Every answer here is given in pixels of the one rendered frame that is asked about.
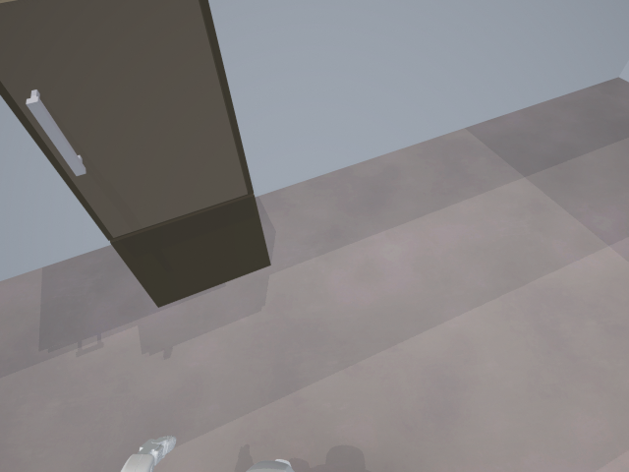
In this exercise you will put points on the cupboard door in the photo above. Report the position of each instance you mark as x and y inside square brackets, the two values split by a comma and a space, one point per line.
[133, 87]

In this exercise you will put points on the left robot hand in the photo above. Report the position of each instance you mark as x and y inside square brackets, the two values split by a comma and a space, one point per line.
[151, 452]

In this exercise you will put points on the handle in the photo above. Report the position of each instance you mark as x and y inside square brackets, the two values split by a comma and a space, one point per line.
[47, 123]

